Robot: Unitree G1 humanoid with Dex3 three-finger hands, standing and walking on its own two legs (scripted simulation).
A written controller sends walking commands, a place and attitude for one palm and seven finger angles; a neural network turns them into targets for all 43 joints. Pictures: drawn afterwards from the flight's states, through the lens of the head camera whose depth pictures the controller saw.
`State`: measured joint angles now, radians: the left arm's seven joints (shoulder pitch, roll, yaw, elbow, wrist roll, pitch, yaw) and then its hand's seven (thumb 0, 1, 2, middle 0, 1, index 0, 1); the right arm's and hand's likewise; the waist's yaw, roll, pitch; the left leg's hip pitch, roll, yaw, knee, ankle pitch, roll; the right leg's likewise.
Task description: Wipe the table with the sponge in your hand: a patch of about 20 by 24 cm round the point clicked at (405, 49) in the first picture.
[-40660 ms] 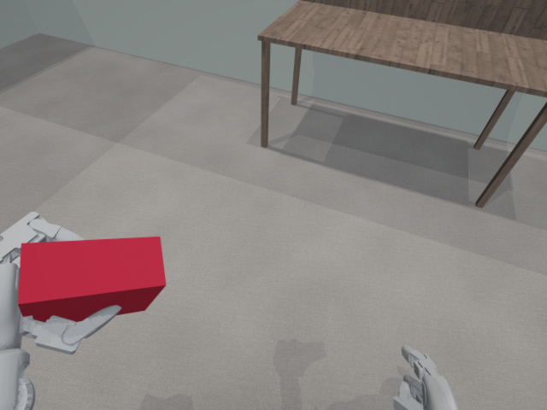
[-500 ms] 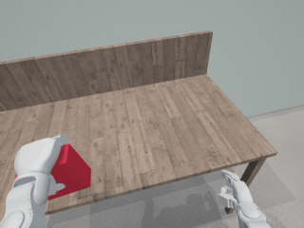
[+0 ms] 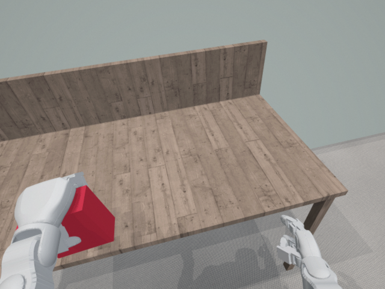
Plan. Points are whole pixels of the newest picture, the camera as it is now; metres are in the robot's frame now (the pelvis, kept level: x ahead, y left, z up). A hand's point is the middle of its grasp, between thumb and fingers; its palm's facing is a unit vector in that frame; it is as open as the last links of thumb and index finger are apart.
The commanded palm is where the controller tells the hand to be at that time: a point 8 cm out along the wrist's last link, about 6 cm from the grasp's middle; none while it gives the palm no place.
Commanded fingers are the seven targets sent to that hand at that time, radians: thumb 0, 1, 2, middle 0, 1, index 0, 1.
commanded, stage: bring the sponge back beside the body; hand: left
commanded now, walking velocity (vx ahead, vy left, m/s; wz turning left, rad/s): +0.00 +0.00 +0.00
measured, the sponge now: (77, 228) +0.19 +0.28 +0.05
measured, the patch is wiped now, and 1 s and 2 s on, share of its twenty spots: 1.00 1.00 1.00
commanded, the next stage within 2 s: step back with the hand held close in 0.04 s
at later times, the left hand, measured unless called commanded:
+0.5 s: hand (74, 190) +0.21 +0.26 +0.15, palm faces +0.32 -0.85 -0.42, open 9.9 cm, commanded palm +0.16 +0.30 +0.17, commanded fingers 0.00 0.10 1.30 -1.20 -1.60 -1.20 -1.60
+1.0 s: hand (48, 209) +0.17 +0.29 +0.15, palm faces +0.43 -0.81 -0.40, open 9.9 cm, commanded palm +0.12 +0.31 +0.17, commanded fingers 0.00 0.10 1.30 -1.20 -1.60 -1.20 -1.60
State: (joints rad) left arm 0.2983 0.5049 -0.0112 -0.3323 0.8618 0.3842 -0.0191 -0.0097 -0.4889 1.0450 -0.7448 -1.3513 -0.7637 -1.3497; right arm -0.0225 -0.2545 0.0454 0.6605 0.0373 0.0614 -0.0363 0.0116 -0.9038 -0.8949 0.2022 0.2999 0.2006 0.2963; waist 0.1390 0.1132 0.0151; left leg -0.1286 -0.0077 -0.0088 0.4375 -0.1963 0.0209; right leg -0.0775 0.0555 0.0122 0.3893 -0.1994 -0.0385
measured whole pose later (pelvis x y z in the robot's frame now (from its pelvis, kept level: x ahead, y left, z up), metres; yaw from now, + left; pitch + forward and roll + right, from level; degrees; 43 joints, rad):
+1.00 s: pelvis -0.04 +0.03 -0.02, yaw +1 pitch +1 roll -3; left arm 0.46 0.39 0.38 -0.54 -0.02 -0.12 0.13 -0.02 -0.49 1.05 -0.74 -1.35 -0.76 -1.35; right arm 0.17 -0.22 0.02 0.54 -0.01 -0.07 -0.07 0.01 -0.90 -0.89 0.20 0.30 0.20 0.30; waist 0.02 0.00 -0.02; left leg -0.47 -0.03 -0.03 0.69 -0.24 0.06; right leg -0.40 0.06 0.01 0.62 -0.24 0.01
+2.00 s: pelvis -0.30 +0.03 -0.03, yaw +2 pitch -1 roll -1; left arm 0.46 0.36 0.35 -0.50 -0.03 -0.11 0.14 -0.02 -0.49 1.05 -0.75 -1.36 -0.76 -1.35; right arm 0.30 -0.19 0.04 0.64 0.01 -0.12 -0.02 0.01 -0.90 -0.89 0.20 0.30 0.20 0.30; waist -0.02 -0.04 -0.09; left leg -0.40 0.03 0.00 0.72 -0.32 0.01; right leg -0.41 0.02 -0.05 0.80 -0.37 0.00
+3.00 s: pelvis -0.36 +0.03 -0.01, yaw +4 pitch +0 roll -2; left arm 0.49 0.33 0.31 -0.47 -0.05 -0.11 0.15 -0.01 -0.50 1.05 -0.75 -1.36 -0.76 -1.36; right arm 0.21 -0.21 0.01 0.64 0.01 -0.09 -0.06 0.01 -0.90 -0.89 0.20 0.30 0.20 0.30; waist -0.01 0.00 -0.04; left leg -0.28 0.01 -0.01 0.60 -0.34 0.02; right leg -0.28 0.01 -0.07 0.53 -0.25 -0.01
